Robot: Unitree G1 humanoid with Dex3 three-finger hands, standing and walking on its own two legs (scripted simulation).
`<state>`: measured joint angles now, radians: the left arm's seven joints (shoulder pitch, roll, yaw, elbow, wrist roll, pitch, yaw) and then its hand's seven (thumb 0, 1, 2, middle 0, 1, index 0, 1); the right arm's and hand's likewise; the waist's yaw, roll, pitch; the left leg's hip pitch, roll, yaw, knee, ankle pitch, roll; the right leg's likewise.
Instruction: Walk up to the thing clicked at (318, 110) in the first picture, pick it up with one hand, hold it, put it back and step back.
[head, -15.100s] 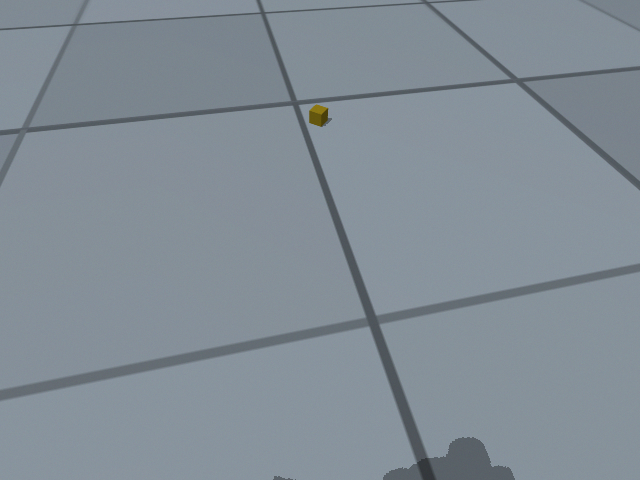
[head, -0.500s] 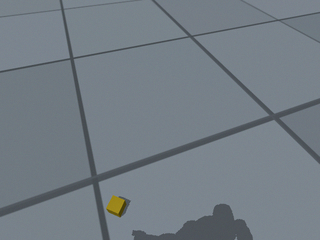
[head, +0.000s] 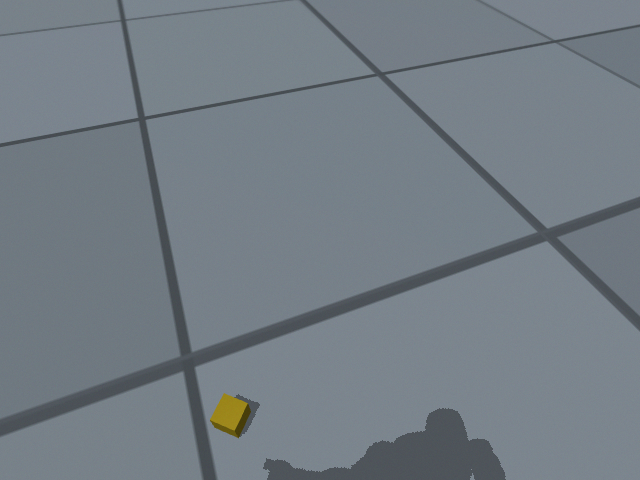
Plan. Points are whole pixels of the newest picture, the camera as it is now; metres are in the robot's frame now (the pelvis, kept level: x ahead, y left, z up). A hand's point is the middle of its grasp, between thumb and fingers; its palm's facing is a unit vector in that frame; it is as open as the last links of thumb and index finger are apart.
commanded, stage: stand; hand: left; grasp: from above
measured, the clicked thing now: (231, 415) +0.41 +0.24 -0.74
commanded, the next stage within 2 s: rise first in 0.62 s
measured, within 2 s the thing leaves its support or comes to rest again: neither
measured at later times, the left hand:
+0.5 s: hand out of the picture +0.07 +0.25 -0.16, palm faces -0.03 -0.94 -0.35, open 7.4 cm
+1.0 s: hand out of the picture +0.15 +0.26 -0.17, palm faces -0.01 -0.92 -0.39, open 9.1 cm
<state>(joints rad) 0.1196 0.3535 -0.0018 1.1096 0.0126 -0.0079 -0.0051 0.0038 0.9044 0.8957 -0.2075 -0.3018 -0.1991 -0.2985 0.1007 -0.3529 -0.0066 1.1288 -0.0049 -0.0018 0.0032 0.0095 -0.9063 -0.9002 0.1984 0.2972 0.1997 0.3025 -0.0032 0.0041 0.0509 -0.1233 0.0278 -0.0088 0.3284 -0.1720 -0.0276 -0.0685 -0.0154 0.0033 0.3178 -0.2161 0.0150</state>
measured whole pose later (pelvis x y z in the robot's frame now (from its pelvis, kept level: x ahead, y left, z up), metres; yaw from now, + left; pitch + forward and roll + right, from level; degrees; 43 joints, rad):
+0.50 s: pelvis +0.00 +0.00 +0.00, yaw +0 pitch -2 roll +0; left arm 0.13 0.35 0.00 1.11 0.01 -0.01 0.00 0.00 0.90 0.90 -0.21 -0.30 -0.20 -0.30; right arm 0.11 -0.35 -0.01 1.12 -0.01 0.00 0.00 0.01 -0.91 -0.90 0.20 0.30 0.20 0.30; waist 0.00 0.00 0.05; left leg -0.12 0.03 -0.01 0.33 -0.18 -0.03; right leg -0.06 -0.01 0.01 0.32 -0.22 0.01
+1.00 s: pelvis -0.02 +0.00 -0.02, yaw +0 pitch +7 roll +0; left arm -0.04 0.32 0.15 1.00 0.14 0.04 0.02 0.00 0.44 0.89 -0.18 -0.78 -0.18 -0.77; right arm 0.24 -0.25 -0.03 0.76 0.03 -0.04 -0.02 0.01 -0.88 -0.89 0.20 0.30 0.20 0.30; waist -0.02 0.00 0.00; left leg -0.47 0.03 -0.02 0.63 -0.28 -0.02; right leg -0.41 -0.01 0.00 0.62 -0.33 0.01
